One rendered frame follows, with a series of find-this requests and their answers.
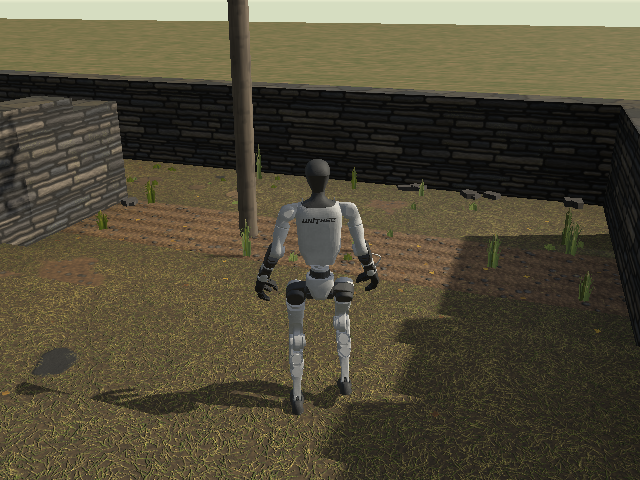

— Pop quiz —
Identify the humanoid robot torso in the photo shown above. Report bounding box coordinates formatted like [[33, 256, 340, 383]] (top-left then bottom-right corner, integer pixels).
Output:
[[295, 197, 342, 300]]

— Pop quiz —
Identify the robot left upper arm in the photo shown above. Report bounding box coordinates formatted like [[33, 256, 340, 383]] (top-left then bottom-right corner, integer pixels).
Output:
[[269, 203, 298, 259]]

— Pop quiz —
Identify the robot left hand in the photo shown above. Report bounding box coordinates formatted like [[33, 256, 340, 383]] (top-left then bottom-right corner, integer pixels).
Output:
[[255, 278, 278, 301]]

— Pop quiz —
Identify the robot right upper arm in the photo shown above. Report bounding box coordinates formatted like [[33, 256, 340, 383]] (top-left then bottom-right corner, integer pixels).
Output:
[[339, 202, 368, 256]]

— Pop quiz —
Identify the left robot forearm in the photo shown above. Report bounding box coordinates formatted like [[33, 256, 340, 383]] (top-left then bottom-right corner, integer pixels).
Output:
[[257, 243, 279, 282]]

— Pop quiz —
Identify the robot right hand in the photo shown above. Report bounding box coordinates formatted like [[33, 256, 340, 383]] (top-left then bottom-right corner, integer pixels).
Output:
[[356, 271, 379, 291]]

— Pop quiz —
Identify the robot left thigh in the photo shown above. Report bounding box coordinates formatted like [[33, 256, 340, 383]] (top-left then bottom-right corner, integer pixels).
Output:
[[286, 279, 306, 351]]

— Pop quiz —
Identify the right robot forearm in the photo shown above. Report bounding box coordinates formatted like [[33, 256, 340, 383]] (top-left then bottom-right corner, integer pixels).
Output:
[[358, 240, 377, 276]]

